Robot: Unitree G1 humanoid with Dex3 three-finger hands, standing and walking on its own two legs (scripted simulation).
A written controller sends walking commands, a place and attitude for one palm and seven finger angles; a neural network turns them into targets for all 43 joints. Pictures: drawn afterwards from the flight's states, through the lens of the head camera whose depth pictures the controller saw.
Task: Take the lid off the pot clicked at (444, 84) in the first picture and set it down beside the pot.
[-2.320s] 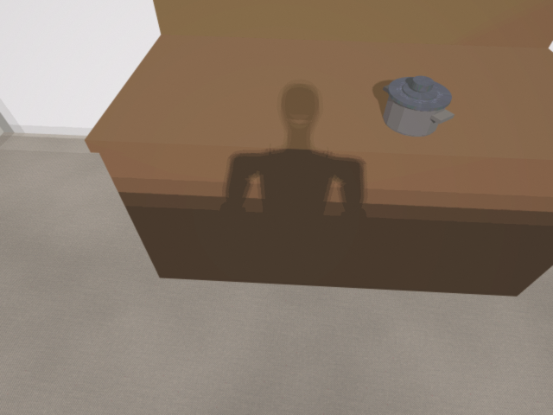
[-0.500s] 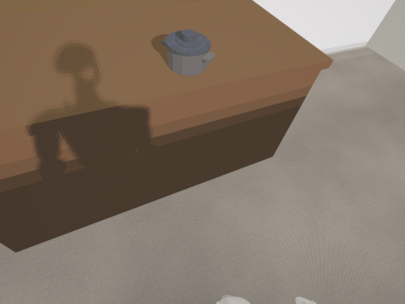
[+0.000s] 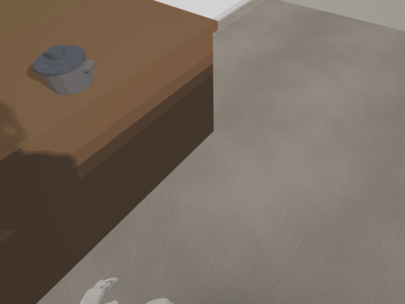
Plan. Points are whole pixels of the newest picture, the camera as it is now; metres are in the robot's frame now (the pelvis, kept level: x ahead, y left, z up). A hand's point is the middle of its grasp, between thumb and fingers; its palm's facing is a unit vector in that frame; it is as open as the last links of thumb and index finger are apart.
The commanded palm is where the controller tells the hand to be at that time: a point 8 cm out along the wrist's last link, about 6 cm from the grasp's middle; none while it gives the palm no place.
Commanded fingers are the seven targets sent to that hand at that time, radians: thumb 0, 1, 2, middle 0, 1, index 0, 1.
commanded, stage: walk to a spot facing it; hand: left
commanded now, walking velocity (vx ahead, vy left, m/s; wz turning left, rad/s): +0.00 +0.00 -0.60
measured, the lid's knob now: (56, 52) +0.79 +0.46 +0.08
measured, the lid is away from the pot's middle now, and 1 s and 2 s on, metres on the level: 0.00 0.00 0.00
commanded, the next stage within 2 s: none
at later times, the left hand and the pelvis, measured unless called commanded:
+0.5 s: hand out of the picture +0.12 +0.24 -0.17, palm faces -0.19 -0.97 -0.16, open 7.4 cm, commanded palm none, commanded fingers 0.00 0.90 0.90 -0.20 -0.30 -0.20 -0.30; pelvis +0.08 +0.05 +0.01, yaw -18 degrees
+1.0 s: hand (201, 185) +0.46 +0.02 -0.18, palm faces -0.61 -0.78 -0.15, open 7.4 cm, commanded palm none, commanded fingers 0.00 0.90 0.90 -0.20 -0.30 -0.20 -0.30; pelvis +0.24 -0.04 -0.02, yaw -36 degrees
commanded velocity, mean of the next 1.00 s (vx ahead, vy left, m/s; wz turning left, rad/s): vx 0.30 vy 0.00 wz -0.60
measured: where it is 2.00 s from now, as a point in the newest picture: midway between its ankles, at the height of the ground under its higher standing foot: (247, 239)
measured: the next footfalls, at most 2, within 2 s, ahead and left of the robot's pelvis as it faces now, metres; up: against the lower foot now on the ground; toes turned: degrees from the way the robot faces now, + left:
left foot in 0.40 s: +0.13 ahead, +0.13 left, +0.00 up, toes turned -12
right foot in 0.98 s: +0.33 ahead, -0.17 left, +0.00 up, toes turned -43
